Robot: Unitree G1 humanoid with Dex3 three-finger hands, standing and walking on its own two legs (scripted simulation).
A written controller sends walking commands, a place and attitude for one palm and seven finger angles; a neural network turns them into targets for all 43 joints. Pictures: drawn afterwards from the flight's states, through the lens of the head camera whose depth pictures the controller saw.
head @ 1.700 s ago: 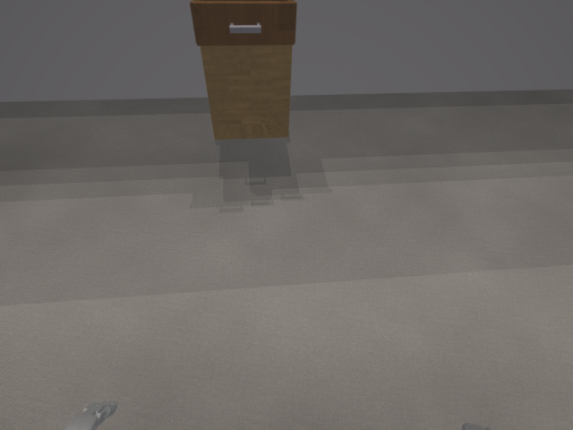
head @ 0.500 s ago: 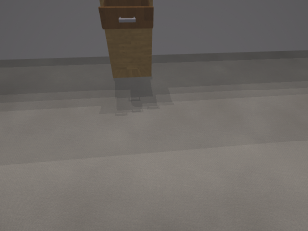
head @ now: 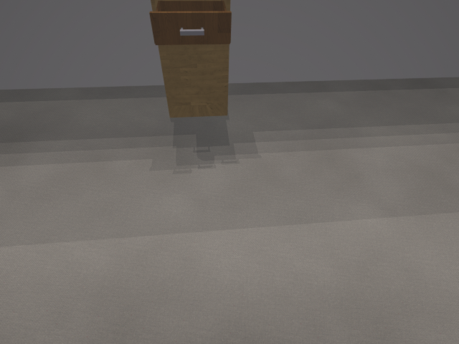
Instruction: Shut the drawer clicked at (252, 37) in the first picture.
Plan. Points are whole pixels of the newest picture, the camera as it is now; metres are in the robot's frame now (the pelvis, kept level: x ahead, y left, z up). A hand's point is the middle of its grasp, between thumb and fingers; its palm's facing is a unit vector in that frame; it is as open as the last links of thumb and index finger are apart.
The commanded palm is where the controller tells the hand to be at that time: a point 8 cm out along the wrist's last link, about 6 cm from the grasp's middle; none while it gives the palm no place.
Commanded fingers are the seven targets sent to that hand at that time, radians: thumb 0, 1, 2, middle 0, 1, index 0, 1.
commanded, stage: walk to a spot facing it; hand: left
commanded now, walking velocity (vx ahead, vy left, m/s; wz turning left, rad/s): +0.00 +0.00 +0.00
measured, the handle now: (192, 30) +1.42 +0.26 -0.05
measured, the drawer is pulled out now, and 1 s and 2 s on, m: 0.28 0.28 0.28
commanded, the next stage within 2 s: turn to face it in 1.94 s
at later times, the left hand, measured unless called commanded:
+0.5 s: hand out of the picture +0.04 +0.19 -0.20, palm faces +0.00 -0.99 -0.13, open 7.4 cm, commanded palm none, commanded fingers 0.00 0.90 0.90 -0.20 -0.30 -0.20 -0.30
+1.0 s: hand (180, 240) +0.40 +0.15 -0.19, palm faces -0.09 -0.98 -0.19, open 7.3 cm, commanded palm none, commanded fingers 0.00 0.90 0.90 -0.20 -0.30 -0.20 -0.30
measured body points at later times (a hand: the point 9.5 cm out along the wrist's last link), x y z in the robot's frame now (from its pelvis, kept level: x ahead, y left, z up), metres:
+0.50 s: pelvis +0.10 +0.02 -0.02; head +0.12 +0.04 +0.42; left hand +0.04 +0.25 -0.19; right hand +0.06 -0.21 -0.17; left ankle -0.01 +0.11 -0.75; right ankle +0.01 -0.11 -0.71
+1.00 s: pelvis +0.33 -0.02 -0.02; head +0.34 -0.02 +0.43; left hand +0.40 +0.20 -0.17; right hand +0.30 -0.24 -0.17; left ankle +0.31 +0.13 -0.64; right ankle +0.36 -0.07 -0.75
